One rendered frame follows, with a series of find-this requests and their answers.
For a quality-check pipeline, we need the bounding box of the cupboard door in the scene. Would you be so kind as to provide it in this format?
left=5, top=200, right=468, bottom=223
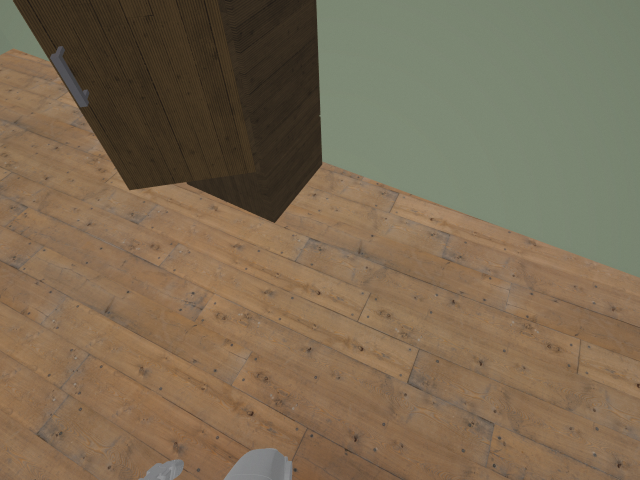
left=13, top=0, right=256, bottom=190

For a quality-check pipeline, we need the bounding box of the left robot thigh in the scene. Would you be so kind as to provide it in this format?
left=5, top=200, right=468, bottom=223
left=224, top=449, right=292, bottom=480

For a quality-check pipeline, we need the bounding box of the handle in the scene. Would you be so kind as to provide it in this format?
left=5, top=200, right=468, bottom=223
left=50, top=46, right=89, bottom=107

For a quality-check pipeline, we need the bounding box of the robot left hand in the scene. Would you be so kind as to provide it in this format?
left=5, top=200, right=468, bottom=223
left=138, top=459, right=184, bottom=480

